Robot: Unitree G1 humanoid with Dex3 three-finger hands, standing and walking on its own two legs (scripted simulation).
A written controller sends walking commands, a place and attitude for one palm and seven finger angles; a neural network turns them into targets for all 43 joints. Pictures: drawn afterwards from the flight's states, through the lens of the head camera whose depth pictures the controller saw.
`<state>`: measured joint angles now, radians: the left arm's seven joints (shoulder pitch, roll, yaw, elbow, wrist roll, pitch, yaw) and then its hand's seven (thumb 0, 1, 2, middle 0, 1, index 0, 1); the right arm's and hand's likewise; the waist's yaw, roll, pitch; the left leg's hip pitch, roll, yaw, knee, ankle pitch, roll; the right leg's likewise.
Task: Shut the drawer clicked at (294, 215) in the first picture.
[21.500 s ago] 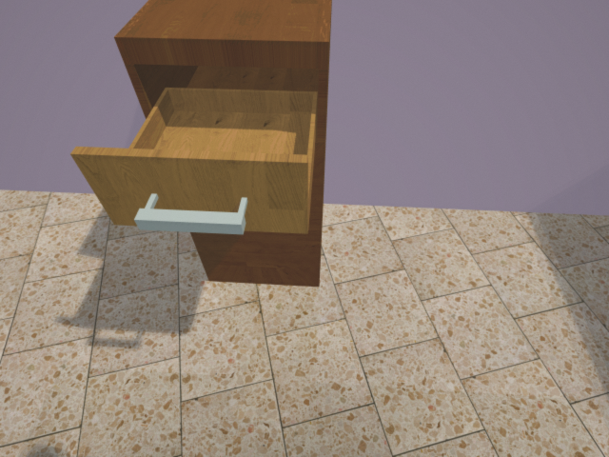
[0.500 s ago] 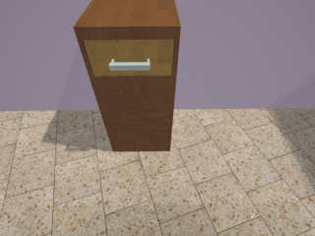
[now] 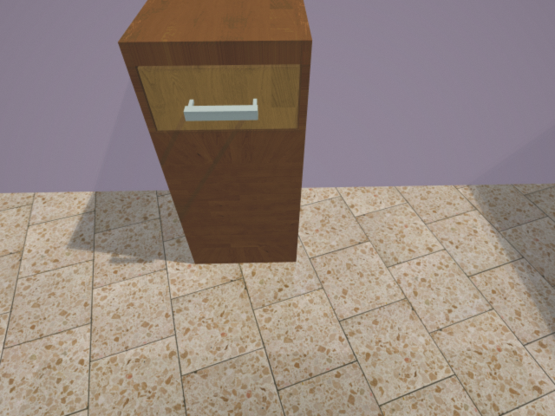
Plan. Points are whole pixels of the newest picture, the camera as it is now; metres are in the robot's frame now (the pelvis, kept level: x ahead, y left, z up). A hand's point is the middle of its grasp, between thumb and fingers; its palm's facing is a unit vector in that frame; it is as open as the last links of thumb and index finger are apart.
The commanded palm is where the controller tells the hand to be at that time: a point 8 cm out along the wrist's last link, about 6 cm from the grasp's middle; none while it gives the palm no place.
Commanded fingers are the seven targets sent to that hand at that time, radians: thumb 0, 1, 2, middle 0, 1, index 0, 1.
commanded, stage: look to check the result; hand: left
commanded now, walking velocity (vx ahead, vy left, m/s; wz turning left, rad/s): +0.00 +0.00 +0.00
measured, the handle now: (222, 107) +0.80 +0.18 +0.01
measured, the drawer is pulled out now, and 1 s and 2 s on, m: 0.00 0.00 0.00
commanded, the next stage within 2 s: stand and wait in 0.32 s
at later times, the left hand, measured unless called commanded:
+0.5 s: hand out of the picture -0.01 +0.14 -0.18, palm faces +0.05 -0.98 -0.17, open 7.3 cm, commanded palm none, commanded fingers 0.00 0.90 0.90 -0.20 -0.30 -0.20 -0.30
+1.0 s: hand out of the picture -0.01 +0.14 -0.17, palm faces +0.04 -0.98 -0.17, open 7.3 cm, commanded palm none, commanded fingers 0.00 0.90 0.90 -0.20 -0.30 -0.20 -0.30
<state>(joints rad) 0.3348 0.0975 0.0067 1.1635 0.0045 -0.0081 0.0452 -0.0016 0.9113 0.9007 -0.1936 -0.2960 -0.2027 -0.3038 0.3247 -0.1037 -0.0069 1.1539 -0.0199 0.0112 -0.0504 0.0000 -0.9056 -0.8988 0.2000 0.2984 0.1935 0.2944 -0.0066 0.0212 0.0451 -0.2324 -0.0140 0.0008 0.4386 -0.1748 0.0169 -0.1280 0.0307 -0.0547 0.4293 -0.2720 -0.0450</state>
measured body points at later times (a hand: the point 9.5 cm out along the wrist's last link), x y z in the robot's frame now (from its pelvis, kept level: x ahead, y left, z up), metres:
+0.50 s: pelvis +0.01 -0.01 +0.00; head +0.02 -0.01 +0.45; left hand -0.02 +0.20 -0.16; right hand -0.01 -0.21 -0.17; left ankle +0.04 +0.11 -0.74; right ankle -0.02 -0.09 -0.74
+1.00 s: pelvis +0.02 -0.01 +0.00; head +0.03 -0.02 +0.45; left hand -0.01 +0.20 -0.16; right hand -0.01 -0.21 -0.17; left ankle +0.04 +0.11 -0.74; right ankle -0.02 -0.09 -0.74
